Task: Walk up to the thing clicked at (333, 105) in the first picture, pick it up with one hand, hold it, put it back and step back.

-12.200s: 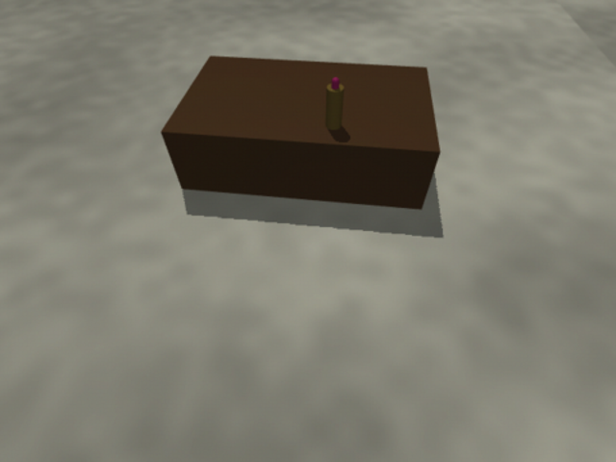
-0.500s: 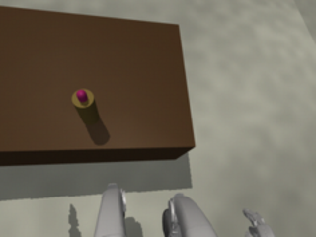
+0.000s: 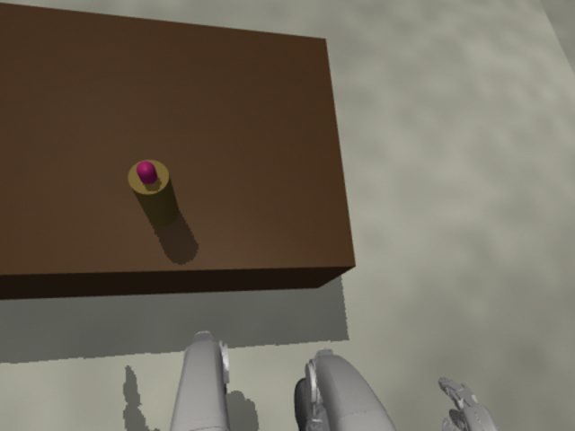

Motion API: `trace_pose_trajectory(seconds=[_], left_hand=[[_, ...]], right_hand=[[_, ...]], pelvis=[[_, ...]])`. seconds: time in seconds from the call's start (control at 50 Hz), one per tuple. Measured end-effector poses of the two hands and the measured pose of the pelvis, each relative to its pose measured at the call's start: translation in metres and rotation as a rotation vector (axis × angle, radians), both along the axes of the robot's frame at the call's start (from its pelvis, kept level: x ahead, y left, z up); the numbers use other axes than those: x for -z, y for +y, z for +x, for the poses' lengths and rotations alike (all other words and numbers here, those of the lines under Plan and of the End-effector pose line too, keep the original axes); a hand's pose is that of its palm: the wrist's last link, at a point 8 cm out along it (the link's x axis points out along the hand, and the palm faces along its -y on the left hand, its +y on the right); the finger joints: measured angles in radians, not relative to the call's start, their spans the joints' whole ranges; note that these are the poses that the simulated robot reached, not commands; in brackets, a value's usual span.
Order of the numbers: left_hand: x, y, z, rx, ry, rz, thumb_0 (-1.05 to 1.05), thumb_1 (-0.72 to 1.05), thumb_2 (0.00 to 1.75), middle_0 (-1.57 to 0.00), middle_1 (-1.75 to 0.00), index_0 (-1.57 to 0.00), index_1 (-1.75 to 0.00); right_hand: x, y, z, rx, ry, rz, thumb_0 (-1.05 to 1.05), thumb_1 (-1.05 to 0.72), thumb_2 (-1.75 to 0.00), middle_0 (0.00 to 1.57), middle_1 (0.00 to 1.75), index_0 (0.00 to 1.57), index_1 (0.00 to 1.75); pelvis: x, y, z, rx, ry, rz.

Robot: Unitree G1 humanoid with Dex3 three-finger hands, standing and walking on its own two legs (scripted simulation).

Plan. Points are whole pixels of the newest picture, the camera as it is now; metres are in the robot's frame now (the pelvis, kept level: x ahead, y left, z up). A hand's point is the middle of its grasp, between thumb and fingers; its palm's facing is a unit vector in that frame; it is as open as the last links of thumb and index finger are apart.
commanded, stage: go down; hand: left
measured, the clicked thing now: (155, 192) +0.50 +0.22 -0.23
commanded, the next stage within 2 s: none
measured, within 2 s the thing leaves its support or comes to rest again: neither
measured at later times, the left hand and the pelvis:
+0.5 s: hand out of the picture +0.41 +0.42 +0.05, palm faces +0.24 -0.97 +0.00, open 17.5 cm; pelvis +0.00 +0.00 +0.00, yaw +0 degrees
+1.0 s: hand out of the picture +0.41 +0.42 +0.06, palm faces +0.24 -0.97 +0.01, open 17.4 cm; pelvis -0.01 -0.01 -0.01, yaw +0 degrees
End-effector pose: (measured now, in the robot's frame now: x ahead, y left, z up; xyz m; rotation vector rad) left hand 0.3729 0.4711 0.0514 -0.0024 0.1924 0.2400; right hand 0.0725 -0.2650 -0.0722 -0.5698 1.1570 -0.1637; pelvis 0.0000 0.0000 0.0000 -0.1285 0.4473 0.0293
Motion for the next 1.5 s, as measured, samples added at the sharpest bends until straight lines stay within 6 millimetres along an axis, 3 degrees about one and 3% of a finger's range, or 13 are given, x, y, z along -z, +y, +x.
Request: trace_pose_trajectory(seconds=[0.6,0.92,1.12,1.5], left_hand=[[0.0,-0.002,0.0,0.005,-0.054,0.002,-0.02,-0.54,0.03,-0.09,-0.05,-0.07,-0.06],[-0.01,-0.001,0.003,0.0,-0.101,0.0,-0.02,-0.53,0.02,-0.09,-0.05,-0.07,-0.05],[-0.004,-0.003,0.006,0.007,-0.118,-0.011,-0.02,-0.54,0.01,-0.08,-0.04,-0.07,-0.05],[-0.01,-0.001,0.003,-0.012,-0.153,-0.007,-0.02,-0.52,0.01,-0.08,-0.05,-0.07,-0.05]], right_hand=[[0.006,-0.004,-0.004,0.004,0.012,-0.001,0.01,-0.9,-0.9,0.21,0.3,0.21,0.3],[0.009,-0.004,-0.002,0.0,-0.005,0.002,0.01,-0.9,-0.9,0.21,0.3,0.21,0.3],[0.011,-0.005,-0.004,0.0,0.019,0.0,0.01,-0.91,-0.9,0.21,0.3,0.21,0.3],[0.012,-0.005,0.003,0.002,0.006,0.007,0.01,-0.91,-0.9,0.21,0.3,0.21,0.3]], pelvis=[[0.006,-0.004,-0.004,0.001,0.009,-0.001],[0.008,-0.005,-0.006,0.002,0.008,0.0],[0.01,-0.006,-0.004,0.002,0.019,-0.001],[0.009,-0.007,-0.001,0.003,0.018,0.002]])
